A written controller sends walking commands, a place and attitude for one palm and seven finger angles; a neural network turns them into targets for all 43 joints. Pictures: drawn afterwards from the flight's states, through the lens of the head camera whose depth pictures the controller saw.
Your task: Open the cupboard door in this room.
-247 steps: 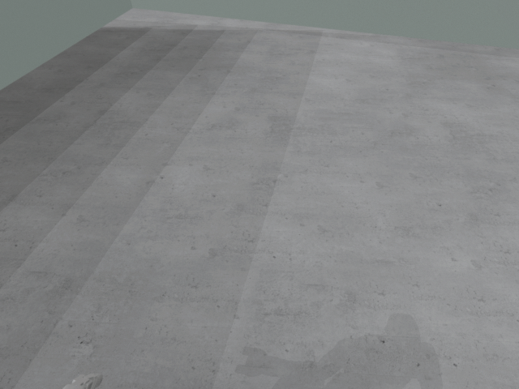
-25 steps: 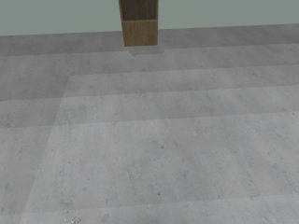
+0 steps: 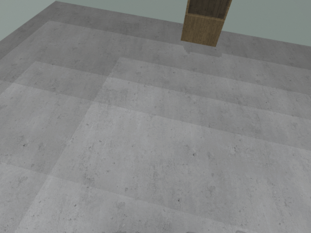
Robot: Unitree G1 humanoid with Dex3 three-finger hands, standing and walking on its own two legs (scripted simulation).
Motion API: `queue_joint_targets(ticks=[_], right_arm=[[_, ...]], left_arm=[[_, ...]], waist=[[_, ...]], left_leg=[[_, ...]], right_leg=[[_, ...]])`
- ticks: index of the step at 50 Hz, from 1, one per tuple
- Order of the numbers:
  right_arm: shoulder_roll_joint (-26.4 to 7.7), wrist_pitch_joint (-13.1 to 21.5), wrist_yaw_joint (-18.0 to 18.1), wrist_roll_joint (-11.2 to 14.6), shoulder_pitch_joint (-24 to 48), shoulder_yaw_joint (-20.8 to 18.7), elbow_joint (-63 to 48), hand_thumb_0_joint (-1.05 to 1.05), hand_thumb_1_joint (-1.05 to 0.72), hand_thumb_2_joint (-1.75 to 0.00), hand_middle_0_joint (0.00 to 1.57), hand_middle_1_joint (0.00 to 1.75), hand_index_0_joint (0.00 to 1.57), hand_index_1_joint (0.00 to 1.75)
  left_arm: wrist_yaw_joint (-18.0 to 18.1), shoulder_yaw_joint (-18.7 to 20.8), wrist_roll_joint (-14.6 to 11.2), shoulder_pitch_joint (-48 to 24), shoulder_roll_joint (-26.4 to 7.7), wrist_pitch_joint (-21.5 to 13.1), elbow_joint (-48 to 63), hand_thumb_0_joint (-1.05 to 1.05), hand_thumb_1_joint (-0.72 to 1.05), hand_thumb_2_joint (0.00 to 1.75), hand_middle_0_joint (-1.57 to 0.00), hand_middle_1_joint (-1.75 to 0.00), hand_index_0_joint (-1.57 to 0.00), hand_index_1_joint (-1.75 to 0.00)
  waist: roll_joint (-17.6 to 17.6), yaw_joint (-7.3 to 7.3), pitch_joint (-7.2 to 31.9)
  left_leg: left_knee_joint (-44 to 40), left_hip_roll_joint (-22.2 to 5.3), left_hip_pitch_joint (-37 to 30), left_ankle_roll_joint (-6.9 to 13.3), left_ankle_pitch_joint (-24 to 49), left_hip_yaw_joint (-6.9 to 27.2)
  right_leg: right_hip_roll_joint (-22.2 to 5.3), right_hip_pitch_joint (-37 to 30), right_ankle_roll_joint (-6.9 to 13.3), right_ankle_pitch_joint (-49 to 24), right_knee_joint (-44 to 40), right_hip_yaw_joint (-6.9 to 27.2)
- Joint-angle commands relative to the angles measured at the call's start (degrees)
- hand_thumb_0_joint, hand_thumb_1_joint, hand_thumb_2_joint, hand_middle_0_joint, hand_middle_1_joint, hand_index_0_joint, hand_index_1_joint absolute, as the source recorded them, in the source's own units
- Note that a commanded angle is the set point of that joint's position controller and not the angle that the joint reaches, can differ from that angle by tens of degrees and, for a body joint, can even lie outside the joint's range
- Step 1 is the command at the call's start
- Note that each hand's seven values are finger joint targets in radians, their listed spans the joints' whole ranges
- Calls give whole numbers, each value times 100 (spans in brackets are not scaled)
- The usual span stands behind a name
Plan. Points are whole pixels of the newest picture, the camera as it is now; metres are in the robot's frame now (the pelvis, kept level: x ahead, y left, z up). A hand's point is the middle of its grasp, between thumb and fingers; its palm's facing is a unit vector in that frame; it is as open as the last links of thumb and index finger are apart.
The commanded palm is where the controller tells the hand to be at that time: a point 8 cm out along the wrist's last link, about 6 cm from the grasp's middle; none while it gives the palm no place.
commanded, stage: turn or walk to find it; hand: left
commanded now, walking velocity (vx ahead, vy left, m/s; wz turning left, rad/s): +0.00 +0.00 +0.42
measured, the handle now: out of the picture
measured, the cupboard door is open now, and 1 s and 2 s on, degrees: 0 0 0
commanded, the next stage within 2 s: stand and wait in 0.58 s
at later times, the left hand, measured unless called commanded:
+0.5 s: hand out of the picture +0.02 +0.18 -0.14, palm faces +0.24 -0.93 -0.26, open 7.4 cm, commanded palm none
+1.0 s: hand out of the picture -0.06 +0.20 -0.16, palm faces +0.36 -0.90 -0.23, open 7.4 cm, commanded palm none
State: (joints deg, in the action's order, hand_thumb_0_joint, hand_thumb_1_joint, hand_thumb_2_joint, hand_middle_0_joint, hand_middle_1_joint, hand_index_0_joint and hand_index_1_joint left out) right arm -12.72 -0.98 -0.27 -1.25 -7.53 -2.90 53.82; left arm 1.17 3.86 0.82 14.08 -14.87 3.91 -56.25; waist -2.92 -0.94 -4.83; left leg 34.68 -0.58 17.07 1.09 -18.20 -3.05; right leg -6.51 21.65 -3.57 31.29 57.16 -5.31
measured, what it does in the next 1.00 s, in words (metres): steps on the spot, turning left: right foot, then left foot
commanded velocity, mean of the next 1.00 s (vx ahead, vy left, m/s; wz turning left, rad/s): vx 0.00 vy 0.00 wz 0.24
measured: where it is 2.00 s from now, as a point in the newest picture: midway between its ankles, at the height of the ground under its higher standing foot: outside the picture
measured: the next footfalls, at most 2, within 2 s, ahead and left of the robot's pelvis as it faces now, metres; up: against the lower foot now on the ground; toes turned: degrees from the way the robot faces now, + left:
right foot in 0.26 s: +0.06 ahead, -0.13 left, +0.00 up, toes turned +2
left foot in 0.66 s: -0.01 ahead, +0.12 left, +0.00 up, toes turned +23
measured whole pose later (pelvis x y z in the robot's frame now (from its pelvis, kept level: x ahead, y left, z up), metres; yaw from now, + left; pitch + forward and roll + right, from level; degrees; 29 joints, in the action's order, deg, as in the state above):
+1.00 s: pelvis -0.02 +0.01 +0.01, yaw +19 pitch -2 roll +1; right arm -9.3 0.1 1.2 -0.9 -9.7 -1.4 59.7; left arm 1.3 1.6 0.8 14.1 -11.5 1.8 -60.6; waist -0.9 -1.0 -1.6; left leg 26.2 0.5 10.6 1.6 -14.0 -4.9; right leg -4.7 13.5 -2.9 18.6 33.3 -3.7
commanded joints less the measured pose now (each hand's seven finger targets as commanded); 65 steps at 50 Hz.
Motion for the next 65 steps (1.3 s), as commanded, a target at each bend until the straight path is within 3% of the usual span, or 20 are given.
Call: queue_joint_targets(ticks=[1,7,11,12,13,14,16,18,28,31,32,33,34,36,39,48,51,53,58,65], right_arm=[[-1084,55,128,-13,-256,-237,-278,0,-90,-90,20,30,20,30],[-1117,12,98,-27,-316,-278,-335,0,-90,-90,20,30,20,30],[-1078,-42,56,3,-17,-307,-458,0,-90,-90,20,30,20,30],[-906,-37,31,42,-71,-298,-486,0,-90,-90,20,30,20,30],[-548,-42,-11,86,-207,-243,-568,0,-90,-90,20,30,20,30],[-549,-79,-13,47,-47,-257,-689,0,-90,-90,20,30,20,30],[-736,-201,-45,4,-55,-339,-515,0,-90,-90,20,30,20,30],[-659,-212,-110,-12,-378,-313,-278,0,-90,-90,20,30,20,30],[-366,-128,-76,83,45,-119,-294,0,-90,-90,20,30,20,30],[-379,-49,-32,67,-500,-93,-115,0,-90,-90,20,30,20,30],[-574,11,-29,52,-719,-129,-39,0,-90,-90,20,30,20,30],[-1066,62,-12,9,-851,-224,-64,0,-90,-90,20,30,20,30],[-1342,33,25,12,-1029,-265,-39,0,-90,-90,20,30,20,30],[-1041,73,179,-5,-794,-183,101,0,-90,-90,20,30,20,30],[-698,148,213,28,-379,-34,89,0,-90,-90,20,30,20,30],[-570,137,199,52,-537,-70,468,0,-90,-90,20,30,20,30],[-124,148,143,128,-589,40,487,0,-90,-90,20,30,20,30],[-64,36,134,61,-700,57,620,0,-90,-90,20,30,20,30],[-84,125,154,58,-1013,141,940,0,-90,-90,20,30,20,30],[16,159,193,63,-1243,188,1120,0,-90,-90,20,30,20,30]], left_arm=[[-52,42,-2,-240,-298,-231,615,0,90,90,-20,-30,-20,-30],[-32,17,-21,-270,-230,-239,727,0,90,90,-20,-30,-20,-30],[-7,39,-24,335,-294,-325,632,0,90,90,-20,-30,-20,-30],[13,77,9,454,-465,-381,625,0,90,90,-20,-30,-20,-30],[62,169,99,519,-970,-438,657,0,90,90,-20,-30,-20,-30],[51,183,92,479,-1257,-413,766,0,90,90,-20,-30,-20,-30],[67,158,49,-54,-948,-416,896,0,90,90,-20,-30,-20,-30],[68,61,44,-512,-633,-432,974,0,90,90,-20,-30,-20,-30],[67,169,109,305,-921,-413,507,0,90,90,-20,-30,-20,-30],[55,171,56,142,-908,-364,426,0,90,90,-20,-30,-20,-30],[39,137,-1,134,-749,-328,416,0,90,90,-20,-30,-20,-30],[14,71,-31,278,-393,-290,509,0,90,90,-20,-30,-20,-30],[20,-35,-4,63,-163,-265,646,0,90,90,-20,-30,-20,-30],[51,-11,6,-235,-197,-180,441,0,90,90,-20,-30,-20,-30],[-19,-51,0,33,-125,-220,55,0,90,90,-20,-30,-20,-30],[39,-225,6,401,84,-318,-301,0,90,90,-20,-30,-20,-30],[91,-246,25,455,-280,-453,-429,0,90,90,-20,-30,-20,-30],[70,-209,14,184,-346,-468,-438,0,90,90,-20,-30,-20,-30],[78,-278,-28,217,-62,-419,-538,0,90,90,-20,-30,-20,-30],[97,-290,-63,458,55,-443,-700,0,90,90,-20,-30,-20,-30]], waist=[[1193,227,690],[1179,259,767],[986,-76,762],[483,-134,763],[-895,-150,759],[-1304,-223,565],[-965,-29,151],[-539,248,121],[-876,-213,598],[-720,66,781],[-112,199,873],[1395,213,1040],[1948,334,850],[1728,292,641],[1148,66,490],[910,34,548],[-26,113,381],[-863,200,57],[156,131,-144],[263,58,-31]], left_leg=[[-1316,-1347,-976,856,3175,1446],[-1291,-1245,-878,889,3102,1732],[-866,-928,-102,574,2253,1691],[-434,-603,355,299,1535,1501],[657,123,1345,-90,-25,788],[1879,384,1484,-218,-1487,564],[3264,97,1462,-189,-989,843],[3491,-56,1383,-291,-376,670],[982,-111,684,-423,-900,-67],[-543,-47,-338,-332,201,-240],[-1186,-285,-1061,-232,982,12],[-1477,-1493,-1772,219,2209,1535],[-1679,-2236,-1389,806,3190,2084],[-1714,-1862,-1011,817,2958,1741],[-1660,-1397,-919,723,3343,943],[-1392,-1183,-949,573,2646,844],[-1045,-452,-406,-41,835,343],[-976,-220,-670,-165,250,160],[-1503,-502,-685,-46,793,370],[-1580,-506,-545,-61,835,363]], right_leg=[[65,659,-44,-340,177,340],[327,150,-28,-527,-975,286],[431,-1082,3,-1663,-2721,135],[154,-1619,64,-2048,-3428,391],[-1132,-2140,494,-2134,-3971,1831],[-2086,-1478,1120,-2256,-4256,2534],[-1699,-560,1169,-1204,-4515,2194],[-1212,-565,975,-1736,-4246,1215],[-1430,-1733,1183,-4206,-3431,389],[-1214,-1344,778,-3932,-2846,15],[-984,-812,481,-3336,-2299,-222],[-321,331,105,-1447,-1325,-475],[-23,630,-2,455,-551,-232],[-11,674,55,14,250,435],[16,389,37,-661,173,419],[221,-893,53,-1513,-2862,143],[-575,-1275,399,-2771,-3769,1015],[-636,-468,654,-1773,-4076,1243],[-127,-533,429,-1500,-3903,786],[-117,-928,449,-1808,-3890,701]])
